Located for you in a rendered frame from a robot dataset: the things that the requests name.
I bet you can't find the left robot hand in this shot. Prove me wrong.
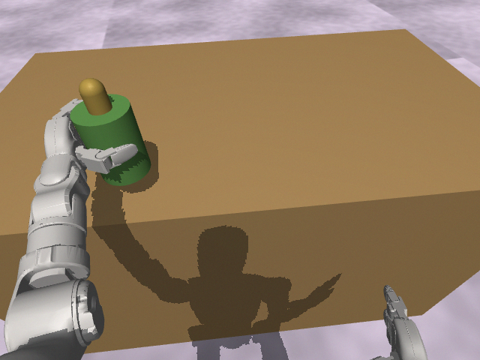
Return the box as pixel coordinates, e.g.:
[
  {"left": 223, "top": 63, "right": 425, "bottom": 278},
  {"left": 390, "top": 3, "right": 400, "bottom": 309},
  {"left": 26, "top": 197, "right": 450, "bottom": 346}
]
[{"left": 44, "top": 99, "right": 138, "bottom": 174}]

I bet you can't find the left robot arm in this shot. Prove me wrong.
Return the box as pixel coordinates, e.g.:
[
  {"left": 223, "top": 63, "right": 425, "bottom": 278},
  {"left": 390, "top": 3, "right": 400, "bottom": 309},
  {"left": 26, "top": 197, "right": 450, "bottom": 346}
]
[{"left": 0, "top": 154, "right": 104, "bottom": 360}]

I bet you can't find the bottle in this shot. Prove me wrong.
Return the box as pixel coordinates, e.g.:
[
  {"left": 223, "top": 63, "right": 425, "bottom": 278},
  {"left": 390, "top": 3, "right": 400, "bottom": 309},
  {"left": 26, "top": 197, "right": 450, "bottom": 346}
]
[{"left": 70, "top": 78, "right": 151, "bottom": 186}]

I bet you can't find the right robot hand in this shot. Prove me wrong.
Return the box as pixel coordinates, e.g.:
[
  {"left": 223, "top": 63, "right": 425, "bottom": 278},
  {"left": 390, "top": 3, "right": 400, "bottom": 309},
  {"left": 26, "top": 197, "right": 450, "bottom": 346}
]
[{"left": 371, "top": 285, "right": 428, "bottom": 360}]

